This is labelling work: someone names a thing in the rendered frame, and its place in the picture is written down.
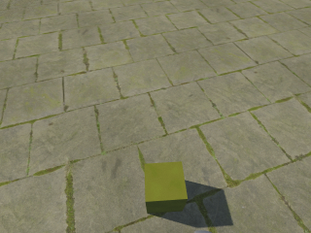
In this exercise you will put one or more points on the carton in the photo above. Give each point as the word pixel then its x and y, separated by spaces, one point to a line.
pixel 165 187

